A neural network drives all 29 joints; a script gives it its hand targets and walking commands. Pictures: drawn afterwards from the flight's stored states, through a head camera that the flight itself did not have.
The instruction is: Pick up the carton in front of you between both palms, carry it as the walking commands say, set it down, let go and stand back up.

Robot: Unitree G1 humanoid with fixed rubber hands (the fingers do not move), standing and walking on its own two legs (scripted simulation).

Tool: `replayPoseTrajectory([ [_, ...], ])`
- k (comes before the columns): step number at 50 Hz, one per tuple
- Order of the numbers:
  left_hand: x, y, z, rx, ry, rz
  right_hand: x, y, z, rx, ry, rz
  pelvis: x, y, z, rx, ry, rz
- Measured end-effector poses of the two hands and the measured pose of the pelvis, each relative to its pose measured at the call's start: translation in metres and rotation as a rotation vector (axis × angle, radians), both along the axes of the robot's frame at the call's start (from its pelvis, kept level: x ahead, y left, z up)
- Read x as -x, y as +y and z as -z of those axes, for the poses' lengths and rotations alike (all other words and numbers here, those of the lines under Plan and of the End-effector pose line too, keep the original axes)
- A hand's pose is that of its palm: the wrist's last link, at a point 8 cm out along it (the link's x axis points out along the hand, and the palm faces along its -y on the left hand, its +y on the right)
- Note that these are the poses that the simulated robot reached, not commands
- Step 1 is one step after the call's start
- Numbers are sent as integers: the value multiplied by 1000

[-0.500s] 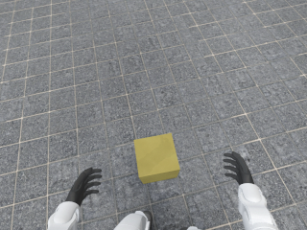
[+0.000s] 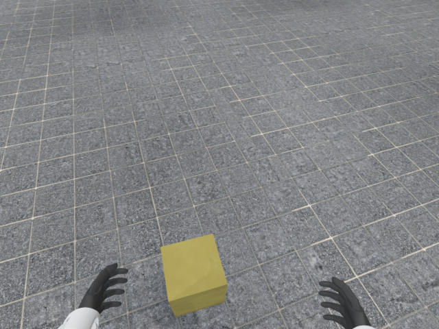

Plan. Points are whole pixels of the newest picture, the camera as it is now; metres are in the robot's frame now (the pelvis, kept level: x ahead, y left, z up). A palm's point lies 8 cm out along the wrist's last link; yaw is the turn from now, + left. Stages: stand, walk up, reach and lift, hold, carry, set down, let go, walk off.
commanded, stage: let go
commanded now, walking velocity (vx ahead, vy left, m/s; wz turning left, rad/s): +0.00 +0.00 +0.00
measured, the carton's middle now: (194, 275) +0.41 +0.10 -0.65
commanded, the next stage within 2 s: stand in 0.20 s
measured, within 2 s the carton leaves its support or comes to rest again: neither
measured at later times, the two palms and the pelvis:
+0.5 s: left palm out of the picture +0.14 +0.31 -0.10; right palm out of the picture +0.12 -0.27 -0.07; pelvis +0.00 +0.03 +0.00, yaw -1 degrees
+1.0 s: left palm out of the picture +0.13 +0.33 -0.11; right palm out of the picture +0.11 -0.26 -0.08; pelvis +0.01 +0.04 +0.00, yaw -2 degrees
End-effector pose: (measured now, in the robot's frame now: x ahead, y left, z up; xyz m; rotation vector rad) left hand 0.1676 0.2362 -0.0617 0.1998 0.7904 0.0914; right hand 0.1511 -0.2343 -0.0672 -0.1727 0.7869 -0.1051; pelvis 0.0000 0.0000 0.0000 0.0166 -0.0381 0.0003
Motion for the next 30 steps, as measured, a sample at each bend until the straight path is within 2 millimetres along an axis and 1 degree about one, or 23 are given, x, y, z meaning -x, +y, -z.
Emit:
replayPoseTrajectory([
  [7,10,12,0,-8,17,-21,-3,15,-1,-1,-9,-16,6,9,1,6,-23,-5],
  [11,17,19,3,-15,25,-22,0,20,0,22,7,-27,10,16,1,11,-21,-5],
  [13,18,29,9,-43,16,-19,6,14,5,78,41,-29,10,19,3,15,-2,-3],
  [15,21,40,17,-66,20,-15,15,3,6,129,73,-16,9,22,4,17,14,2],
  [18,25,55,27,-84,52,-7,26,-14,5,187,113,15,6,25,5,18,29,9],
  [21,29,65,35,-96,93,1,31,-26,3,223,141,40,2,29,4,19,37,16],
  [25,30,74,41,-108,131,8,32,-31,1,243,159,62,-4,33,3,21,40,23],
  [30,22,80,43,-119,143,11,28,-28,4,239,169,72,-9,37,3,22,38,30],
])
